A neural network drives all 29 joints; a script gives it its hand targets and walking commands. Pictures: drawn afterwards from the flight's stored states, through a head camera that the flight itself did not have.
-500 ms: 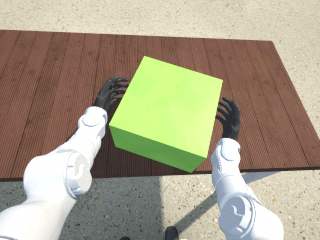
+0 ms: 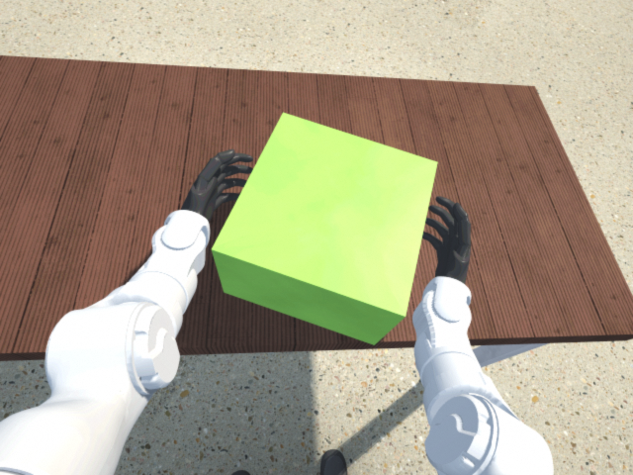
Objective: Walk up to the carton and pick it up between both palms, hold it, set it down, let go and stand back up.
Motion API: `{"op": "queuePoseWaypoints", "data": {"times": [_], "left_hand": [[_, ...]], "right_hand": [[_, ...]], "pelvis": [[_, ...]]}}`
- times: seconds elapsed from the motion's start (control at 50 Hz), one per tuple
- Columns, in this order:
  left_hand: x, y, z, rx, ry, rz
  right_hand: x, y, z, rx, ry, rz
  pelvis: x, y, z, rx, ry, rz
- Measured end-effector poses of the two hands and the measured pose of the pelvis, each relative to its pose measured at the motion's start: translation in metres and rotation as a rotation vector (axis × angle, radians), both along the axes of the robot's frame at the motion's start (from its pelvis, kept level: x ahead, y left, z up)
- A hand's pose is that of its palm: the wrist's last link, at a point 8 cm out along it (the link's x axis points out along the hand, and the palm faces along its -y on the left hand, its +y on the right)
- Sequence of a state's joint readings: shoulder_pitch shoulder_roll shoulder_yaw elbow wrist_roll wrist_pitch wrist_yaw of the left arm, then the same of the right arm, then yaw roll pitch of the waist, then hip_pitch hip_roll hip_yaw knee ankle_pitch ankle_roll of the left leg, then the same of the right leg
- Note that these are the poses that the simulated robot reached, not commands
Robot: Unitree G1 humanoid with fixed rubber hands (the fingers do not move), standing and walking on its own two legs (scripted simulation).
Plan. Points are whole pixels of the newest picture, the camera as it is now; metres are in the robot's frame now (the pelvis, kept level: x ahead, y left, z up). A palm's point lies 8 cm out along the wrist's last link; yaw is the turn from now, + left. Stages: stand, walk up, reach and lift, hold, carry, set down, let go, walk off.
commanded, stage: reach and lift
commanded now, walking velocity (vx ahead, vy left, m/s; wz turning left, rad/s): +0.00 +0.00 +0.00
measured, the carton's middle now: (328, 228) +0.46 -0.06 -0.04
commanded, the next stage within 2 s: none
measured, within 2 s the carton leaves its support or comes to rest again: leaves its support in 0.70 s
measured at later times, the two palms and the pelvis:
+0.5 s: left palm (194, 229) +0.43 +0.12 +0.01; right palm (449, 268) +0.37 -0.20 +0.01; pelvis +0.00 -0.01 +0.01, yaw +1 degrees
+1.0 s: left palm (176, 220) +0.41 +0.13 +0.07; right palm (465, 238) +0.38 -0.19 +0.07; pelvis +0.01 +0.00 +0.01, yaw +2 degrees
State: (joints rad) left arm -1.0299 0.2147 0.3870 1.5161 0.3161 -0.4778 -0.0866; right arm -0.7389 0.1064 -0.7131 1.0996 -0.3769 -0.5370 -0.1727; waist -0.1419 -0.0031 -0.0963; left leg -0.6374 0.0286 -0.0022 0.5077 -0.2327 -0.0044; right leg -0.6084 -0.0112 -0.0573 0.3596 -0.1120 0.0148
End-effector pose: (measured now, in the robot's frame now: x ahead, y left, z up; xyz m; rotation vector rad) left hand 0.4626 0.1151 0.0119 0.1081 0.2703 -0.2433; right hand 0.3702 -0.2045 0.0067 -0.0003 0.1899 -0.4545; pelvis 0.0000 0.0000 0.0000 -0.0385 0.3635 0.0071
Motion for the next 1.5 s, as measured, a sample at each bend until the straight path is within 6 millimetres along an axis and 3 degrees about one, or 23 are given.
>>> {"op": "queuePoseWaypoints", "data": {"times": [0.26,0.68,0.8,1.12,1.5], "left_hand": [[-0.028,0.006,0.001,0.014,0.0,0.072],[-0.048,0.017,0.006,0.041,0.01,0.123],[-0.052,0.021,0.017,0.052,-0.014,0.143],[-0.057,0.013,0.072,0.013,-0.061,0.167],[-0.089,0.022,0.096,-0.022,-0.054,0.242]], "right_hand": [[-0.004,0.003,0.0,0.022,-0.005,0.044],[-0.004,0.011,0.006,0.029,0.025,0.095],[0.0,0.015,0.021,0.039,0.002,0.118],[0.002,0.005,0.089,0.043,-0.049,0.134],[-0.01,0.013,0.109,0.027,-0.041,0.193]], "pelvis": [[-0.001,-0.006,0.006,0.008,-0.04,0.014],[0.01,-0.005,0.009,0.004,-0.082,0.023],[0.011,-0.002,0.01,0.003,-0.104,0.037],[0.01,0.003,0.014,0.02,-0.263,0.029],[-0.002,-0.001,0.017,0.026,-0.39,0.017]]}}
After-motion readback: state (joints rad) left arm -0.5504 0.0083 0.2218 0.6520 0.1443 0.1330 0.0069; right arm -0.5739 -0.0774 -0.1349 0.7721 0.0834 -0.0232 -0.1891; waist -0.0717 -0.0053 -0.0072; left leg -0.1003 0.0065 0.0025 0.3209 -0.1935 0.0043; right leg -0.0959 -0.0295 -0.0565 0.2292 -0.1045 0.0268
